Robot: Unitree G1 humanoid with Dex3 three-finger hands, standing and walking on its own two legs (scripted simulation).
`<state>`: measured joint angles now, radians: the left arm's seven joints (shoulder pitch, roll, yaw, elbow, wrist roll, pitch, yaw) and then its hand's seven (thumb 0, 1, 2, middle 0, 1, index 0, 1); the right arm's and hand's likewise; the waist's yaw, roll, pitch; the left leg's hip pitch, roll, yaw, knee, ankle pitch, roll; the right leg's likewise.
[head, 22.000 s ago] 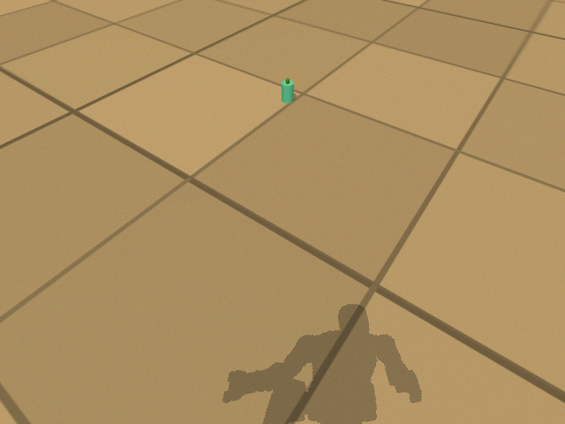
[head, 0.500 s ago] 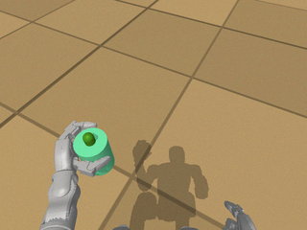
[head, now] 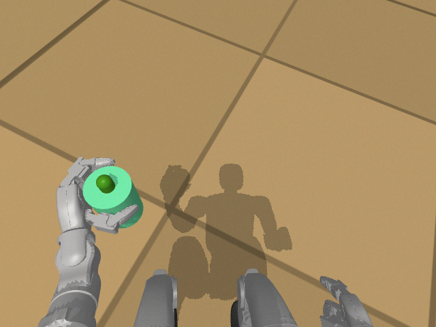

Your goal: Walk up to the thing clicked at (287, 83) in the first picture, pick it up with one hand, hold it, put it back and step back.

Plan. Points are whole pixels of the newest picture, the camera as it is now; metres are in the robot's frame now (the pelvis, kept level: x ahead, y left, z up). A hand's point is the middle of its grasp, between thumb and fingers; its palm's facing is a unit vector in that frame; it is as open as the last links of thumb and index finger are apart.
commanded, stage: crouch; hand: left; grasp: from the side
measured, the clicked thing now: (114, 196) +0.37 +0.19 -0.05
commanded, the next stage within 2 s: lower in 1.32 s
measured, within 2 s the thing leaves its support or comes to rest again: neither
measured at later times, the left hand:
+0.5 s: hand (124, 216) +0.39 +0.23 -0.27, palm faces +0.26 -0.96 -0.07, open 11.2 cm
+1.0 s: hand (128, 223) +0.41 +0.24 -0.39, palm faces +0.26 -0.96 -0.05, open 11.2 cm
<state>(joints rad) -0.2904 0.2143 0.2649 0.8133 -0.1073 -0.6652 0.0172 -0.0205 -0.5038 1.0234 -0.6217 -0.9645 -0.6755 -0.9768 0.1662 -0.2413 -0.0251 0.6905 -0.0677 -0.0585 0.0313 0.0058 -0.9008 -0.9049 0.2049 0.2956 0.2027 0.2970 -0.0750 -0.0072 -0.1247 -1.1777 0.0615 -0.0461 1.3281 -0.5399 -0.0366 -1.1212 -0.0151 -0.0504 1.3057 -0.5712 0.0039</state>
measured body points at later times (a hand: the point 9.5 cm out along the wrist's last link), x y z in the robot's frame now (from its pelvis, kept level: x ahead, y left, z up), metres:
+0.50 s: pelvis -0.05 +0.00 -0.20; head +0.16 +0.04 +0.20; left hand +0.37 +0.28 -0.26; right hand +0.06 -0.26 -0.33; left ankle +0.04 +0.14 -0.61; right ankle +0.02 -0.12 -0.61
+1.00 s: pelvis -0.06 +0.01 -0.32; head +0.16 +0.05 +0.07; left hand +0.39 +0.29 -0.39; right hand +0.01 -0.27 -0.43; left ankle +0.04 +0.14 -0.61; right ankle +0.02 -0.12 -0.61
